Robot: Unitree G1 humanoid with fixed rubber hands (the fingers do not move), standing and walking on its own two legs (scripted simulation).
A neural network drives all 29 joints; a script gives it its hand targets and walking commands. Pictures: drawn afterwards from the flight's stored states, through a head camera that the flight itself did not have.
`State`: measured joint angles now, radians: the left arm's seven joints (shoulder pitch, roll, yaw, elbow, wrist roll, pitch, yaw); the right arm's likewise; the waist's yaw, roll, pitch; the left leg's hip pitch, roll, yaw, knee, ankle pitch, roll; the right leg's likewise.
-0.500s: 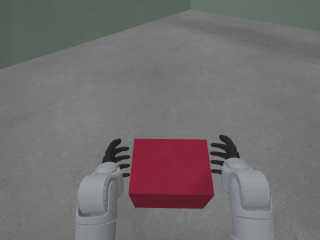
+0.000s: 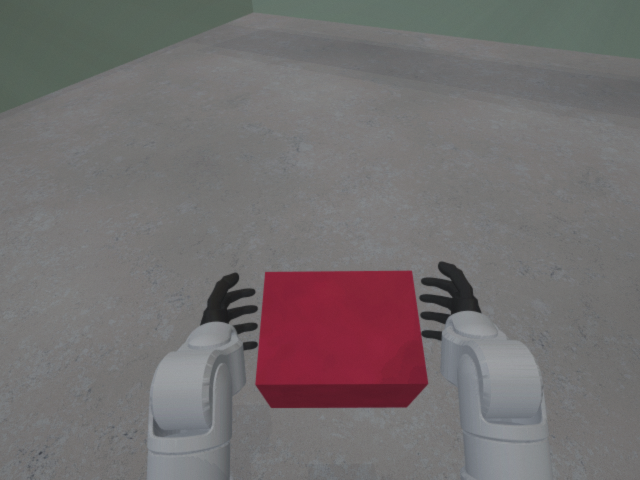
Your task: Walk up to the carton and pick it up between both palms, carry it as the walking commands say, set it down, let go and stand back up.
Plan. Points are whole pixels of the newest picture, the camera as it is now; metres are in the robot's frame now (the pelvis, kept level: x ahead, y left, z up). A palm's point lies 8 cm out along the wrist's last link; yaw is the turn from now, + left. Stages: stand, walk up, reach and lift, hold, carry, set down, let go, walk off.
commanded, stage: carry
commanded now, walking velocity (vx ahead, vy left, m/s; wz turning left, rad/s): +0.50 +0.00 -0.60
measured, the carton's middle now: (338, 342) +0.33 +0.00 +0.02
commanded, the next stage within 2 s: none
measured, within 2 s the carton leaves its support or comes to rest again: neither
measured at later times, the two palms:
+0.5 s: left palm (331, 163) +0.59 +0.00 +0.14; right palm (504, 181) +0.54 -0.26 +0.13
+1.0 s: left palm (399, 94) +0.91 -0.15 +0.11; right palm (527, 111) +0.77 -0.38 +0.13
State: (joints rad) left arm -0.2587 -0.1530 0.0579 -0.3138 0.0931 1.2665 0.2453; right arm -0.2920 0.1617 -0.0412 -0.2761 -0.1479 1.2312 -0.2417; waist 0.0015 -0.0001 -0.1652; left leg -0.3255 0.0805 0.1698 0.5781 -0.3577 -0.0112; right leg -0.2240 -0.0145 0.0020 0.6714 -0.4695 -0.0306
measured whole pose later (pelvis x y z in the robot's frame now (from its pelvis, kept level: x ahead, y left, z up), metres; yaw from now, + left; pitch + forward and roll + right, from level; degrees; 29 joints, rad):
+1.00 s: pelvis +0.60 -0.11 +0.02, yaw -35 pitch +6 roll -2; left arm -0.25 -0.15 0.04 -0.36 0.09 1.26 0.26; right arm -0.28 0.16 -0.03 -0.28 -0.14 1.20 -0.24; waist 0.01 -0.03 -0.11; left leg -0.13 0.15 0.34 0.42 -0.37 -0.03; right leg -0.61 -0.01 -0.10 0.90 -0.29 -0.07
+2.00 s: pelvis +1.04 -0.58 -0.01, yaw -68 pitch +6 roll -1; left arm -0.26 -0.15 0.03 -0.42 0.09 1.24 0.25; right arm -0.26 0.16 -0.03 -0.37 -0.14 1.20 -0.23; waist 0.04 -0.02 -0.04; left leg -0.03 0.18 0.34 0.56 -0.48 -0.08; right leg -0.50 0.03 -0.22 0.53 -0.15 -0.10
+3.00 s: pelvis +1.11 -1.21 +0.02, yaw -102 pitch +4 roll +2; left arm -0.26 -0.15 0.03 -0.40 0.09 1.24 0.23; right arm -0.25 0.15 -0.05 -0.36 -0.14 1.20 -0.22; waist 0.04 -0.01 0.00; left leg -0.43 0.14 0.08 1.17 -0.40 -0.10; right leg -0.22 0.06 -0.09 0.40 -0.26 -0.13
